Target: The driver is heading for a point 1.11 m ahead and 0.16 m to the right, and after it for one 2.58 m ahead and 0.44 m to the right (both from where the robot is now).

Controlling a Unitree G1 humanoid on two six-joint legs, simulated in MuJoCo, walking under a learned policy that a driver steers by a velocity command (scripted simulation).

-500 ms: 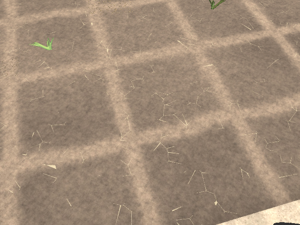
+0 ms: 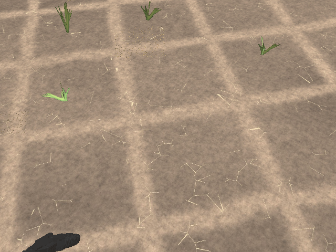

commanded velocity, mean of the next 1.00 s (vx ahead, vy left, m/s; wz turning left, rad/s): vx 0.50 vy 0.00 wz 0.03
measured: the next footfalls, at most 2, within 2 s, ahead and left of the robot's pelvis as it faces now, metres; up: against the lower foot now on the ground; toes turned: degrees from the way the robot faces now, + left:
left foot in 0.42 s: +0.40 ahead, +0.12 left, -0.06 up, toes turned -2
right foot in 0.90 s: +0.67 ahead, -0.11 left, -0.06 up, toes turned -1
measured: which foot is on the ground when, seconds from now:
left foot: up 0.00-0.40, down 0.42-0.92, up 0.94-1.00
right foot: down 0.00-0.40, up 0.42-0.88, down 0.90-1.00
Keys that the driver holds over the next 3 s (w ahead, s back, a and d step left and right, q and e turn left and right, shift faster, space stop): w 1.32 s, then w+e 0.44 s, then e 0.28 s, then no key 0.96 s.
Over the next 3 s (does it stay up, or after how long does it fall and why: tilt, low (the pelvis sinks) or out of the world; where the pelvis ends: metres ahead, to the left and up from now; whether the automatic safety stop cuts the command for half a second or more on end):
stays up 1.20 -0.04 -0.04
